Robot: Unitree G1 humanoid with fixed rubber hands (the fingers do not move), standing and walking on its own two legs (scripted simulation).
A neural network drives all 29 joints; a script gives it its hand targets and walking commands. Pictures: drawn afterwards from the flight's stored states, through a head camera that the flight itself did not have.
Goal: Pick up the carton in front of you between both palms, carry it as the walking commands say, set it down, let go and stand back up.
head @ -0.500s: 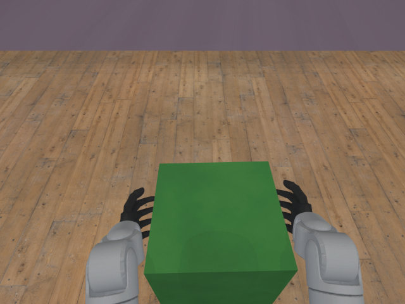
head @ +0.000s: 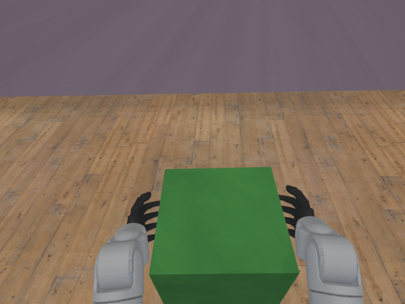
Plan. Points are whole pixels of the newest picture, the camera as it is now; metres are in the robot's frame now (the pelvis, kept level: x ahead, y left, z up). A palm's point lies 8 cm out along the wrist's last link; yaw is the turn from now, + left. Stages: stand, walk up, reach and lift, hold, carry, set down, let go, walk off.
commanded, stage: carry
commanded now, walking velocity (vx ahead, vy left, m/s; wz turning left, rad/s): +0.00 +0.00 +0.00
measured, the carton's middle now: (219, 245) +0.27 +0.00 +0.00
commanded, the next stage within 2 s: hold in 1.70 s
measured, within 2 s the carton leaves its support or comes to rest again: neither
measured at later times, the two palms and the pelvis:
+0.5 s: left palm (137, 246) +0.26 +0.16 +0.02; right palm (290, 237) +0.27 -0.14 +0.03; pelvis -0.02 +0.01 +0.00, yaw +1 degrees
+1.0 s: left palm (126, 263) +0.23 +0.17 +0.04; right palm (290, 252) +0.23 -0.13 +0.04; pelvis -0.05 +0.02 +0.00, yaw +1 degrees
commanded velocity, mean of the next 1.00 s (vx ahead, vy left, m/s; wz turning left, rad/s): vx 0.00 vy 0.00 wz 0.00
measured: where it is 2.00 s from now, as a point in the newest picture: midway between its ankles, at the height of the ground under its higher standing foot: outside the picture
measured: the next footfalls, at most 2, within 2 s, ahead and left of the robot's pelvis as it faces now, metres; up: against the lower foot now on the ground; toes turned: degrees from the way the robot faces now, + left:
none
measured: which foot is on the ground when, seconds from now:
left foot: down 0.00-1.00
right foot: down 0.00-1.00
